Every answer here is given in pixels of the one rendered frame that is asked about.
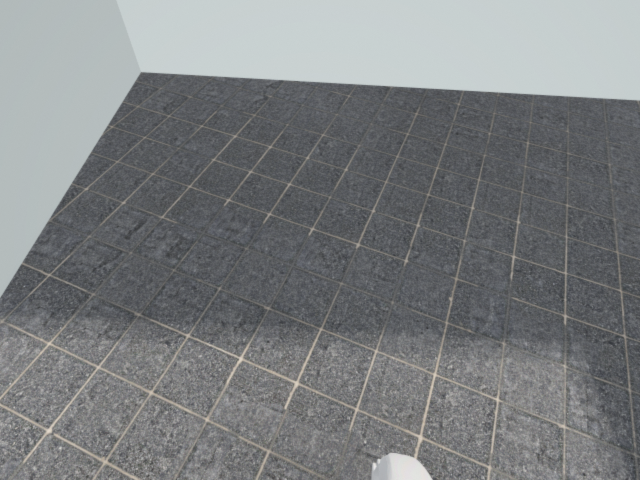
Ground robot right thigh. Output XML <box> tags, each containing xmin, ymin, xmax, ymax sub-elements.
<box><xmin>371</xmin><ymin>454</ymin><xmax>432</xmax><ymax>480</ymax></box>

